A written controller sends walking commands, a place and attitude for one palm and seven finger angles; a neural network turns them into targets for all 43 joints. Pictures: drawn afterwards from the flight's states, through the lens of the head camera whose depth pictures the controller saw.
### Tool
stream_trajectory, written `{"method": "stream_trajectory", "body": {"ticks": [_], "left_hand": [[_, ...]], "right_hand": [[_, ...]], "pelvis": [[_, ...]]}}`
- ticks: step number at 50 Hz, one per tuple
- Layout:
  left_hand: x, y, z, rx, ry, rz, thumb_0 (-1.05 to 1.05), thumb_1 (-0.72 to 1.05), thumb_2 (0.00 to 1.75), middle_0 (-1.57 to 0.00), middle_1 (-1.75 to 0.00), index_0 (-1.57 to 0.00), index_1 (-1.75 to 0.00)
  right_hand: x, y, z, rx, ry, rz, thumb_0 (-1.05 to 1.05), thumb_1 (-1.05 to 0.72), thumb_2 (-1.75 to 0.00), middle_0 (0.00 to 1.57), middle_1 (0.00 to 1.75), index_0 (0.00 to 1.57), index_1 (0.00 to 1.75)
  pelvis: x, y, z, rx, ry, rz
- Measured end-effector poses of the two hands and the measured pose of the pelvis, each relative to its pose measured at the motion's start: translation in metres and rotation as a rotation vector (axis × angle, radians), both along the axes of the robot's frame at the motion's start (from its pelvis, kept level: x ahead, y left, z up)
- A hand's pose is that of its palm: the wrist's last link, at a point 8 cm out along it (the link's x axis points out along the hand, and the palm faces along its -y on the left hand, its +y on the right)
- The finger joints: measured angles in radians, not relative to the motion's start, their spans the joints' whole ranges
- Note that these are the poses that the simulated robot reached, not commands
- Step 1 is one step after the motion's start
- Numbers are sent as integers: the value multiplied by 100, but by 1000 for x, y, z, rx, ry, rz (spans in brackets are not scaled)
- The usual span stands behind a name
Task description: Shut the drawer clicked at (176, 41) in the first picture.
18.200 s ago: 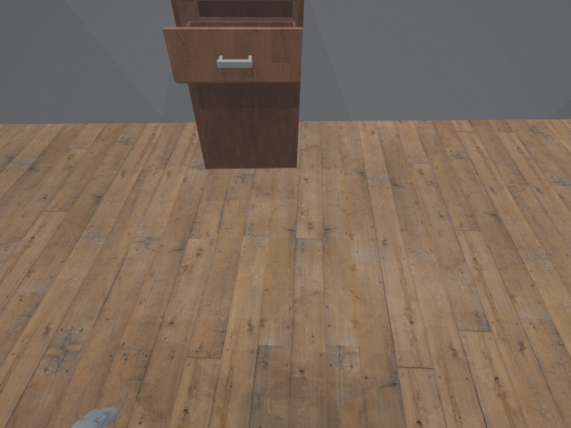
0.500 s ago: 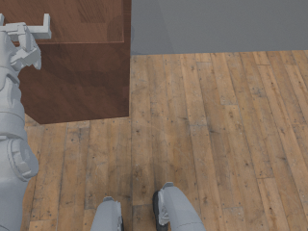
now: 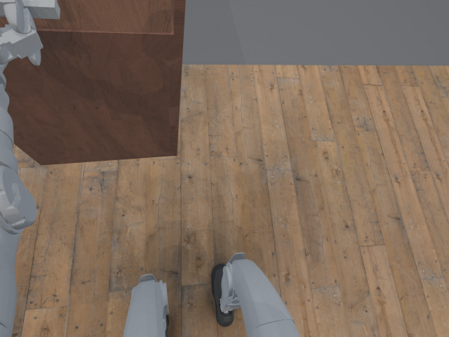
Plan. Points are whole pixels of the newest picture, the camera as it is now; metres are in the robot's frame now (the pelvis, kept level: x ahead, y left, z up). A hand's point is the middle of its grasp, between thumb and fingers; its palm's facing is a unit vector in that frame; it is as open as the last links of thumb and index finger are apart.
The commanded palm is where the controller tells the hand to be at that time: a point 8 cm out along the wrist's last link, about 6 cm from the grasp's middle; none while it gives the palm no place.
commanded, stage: pull the fist back off the drawer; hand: left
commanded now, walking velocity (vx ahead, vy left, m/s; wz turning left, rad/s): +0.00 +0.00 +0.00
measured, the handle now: out of the picture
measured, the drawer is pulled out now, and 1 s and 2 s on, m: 0.00 0.00 0.00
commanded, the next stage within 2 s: draw the hand back to the body in 0.50 s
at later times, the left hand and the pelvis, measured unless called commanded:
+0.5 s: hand (41, 45) +0.56 +0.20 +0.07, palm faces +0.02 -1.00 -0.04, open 3.3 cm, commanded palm +0.53 +0.24 +0.08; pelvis +0.03 +0.01 +0.02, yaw -2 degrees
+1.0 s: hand out of the picture +0.45 +0.22 +0.14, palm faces +0.05 -1.00 -0.04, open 3.3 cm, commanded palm +0.41 +0.26 +0.15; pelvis +0.08 +0.01 +0.07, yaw +0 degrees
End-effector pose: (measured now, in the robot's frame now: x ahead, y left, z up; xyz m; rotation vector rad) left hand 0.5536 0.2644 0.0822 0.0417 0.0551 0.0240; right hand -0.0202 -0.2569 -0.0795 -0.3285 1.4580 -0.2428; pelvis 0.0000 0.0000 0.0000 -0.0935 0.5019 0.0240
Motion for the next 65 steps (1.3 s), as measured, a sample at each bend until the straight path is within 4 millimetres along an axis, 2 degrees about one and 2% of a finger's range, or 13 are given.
{"method": "stream_trajectory", "body": {"ticks": [9, 16, 22, 34, 37, 44, 52, 57, 60, 65], "left_hand": [[-2, -3, -1, -2, -11, -5, 2, 79, 96, -140, -160, -140, -160], [-5, -10, -2, -10, -13, -4, 1, 87, 94, -140, -160, -140, -160], [-10, -12, -6, -18, 1, -4, 1, 90, 92, -140, -160, -140, -160], [-24, -1, 3, 0, -40, 1, 1, 90, 90, -140, -160, -140, -160], [-39, -1, 11, 13, -41, -24, 1, 91, 90, -140, -160, -140, -160], [-91, 6, 40, -8, -43, 0, 1, 90, 90, -140, -160, -140, -160], [-138, 11, 69, 9, -65, 4, 1, 90, 90, -140, -160, -140, -160], [-167, 7, 87, 44, -63, -2, 1, 90, 90, -140, -160, -140, -160], [-186, 7, 103, 156, -48, 77, 1, 90, 90, -140, -160, -140, -160], [-223, 7, 121, 233, -42, 190, 1, 90, 90, -140, -160, -140, -160]], "right_hand": [[-17, 6, 0, 18, 19, -29, 0, -90, -90, 20, 30, 21, 30], [-10, 12, 2, 47, 15, -47, 1, -90, -90, 20, 30, 21, 30], [16, 14, 7, 61, -31, -56, 1, -90, -90, 20, 30, 21, 30], [86, 7, 16, 63, -119, -22, 1, -90, -90, 20, 30, 21, 30], [105, 8, 23, 75, -160, -30, 1, -90, -90, 20, 30, 20, 30], [157, 15, 47, 112, -319, 5, 1, -90, -90, 20, 30, 20, 30], [212, 18, 65, 125, -505, 91, 1, -90, -90, 20, 30, 20, 30], [233, 22, 78, 138, -608, 128, 1, -90, -90, 20, 30, 20, 30], [240, 25, 86, 143, -652, 132, 1, -90, -90, 20, 30, 20, 30], [251, 31, 98, 155, -702, 150, 1, -90, -90, 20, 30, 20, 30]], "pelvis": [[-3, 2, -1, 5, 0, -17], [6, 5, 6, 14, -10, -31], [21, 7, 16, 23, -30, -49], [53, 9, 32, 27, -61, -47], [62, 10, 41, 28, -81, -51], [81, 9, 65, 37, -158, -43], [82, 8, 76, 44, -252, -14], [78, 6, 82, 56, -311, -8], [75, 5, 88, 66, -355, -8], [72, 2, 98, 77, -424, -8]]}}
